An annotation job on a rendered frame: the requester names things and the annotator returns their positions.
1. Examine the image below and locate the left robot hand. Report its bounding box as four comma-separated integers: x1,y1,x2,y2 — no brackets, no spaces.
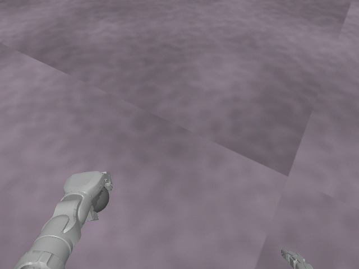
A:
63,171,113,221

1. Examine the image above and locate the left robot arm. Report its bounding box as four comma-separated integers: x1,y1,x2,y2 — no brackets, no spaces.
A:
13,191,91,269

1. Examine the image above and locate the right robot hand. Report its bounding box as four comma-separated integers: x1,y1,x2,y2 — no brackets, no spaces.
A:
281,249,313,269

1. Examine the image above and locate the ball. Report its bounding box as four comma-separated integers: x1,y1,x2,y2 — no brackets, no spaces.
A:
92,186,109,213

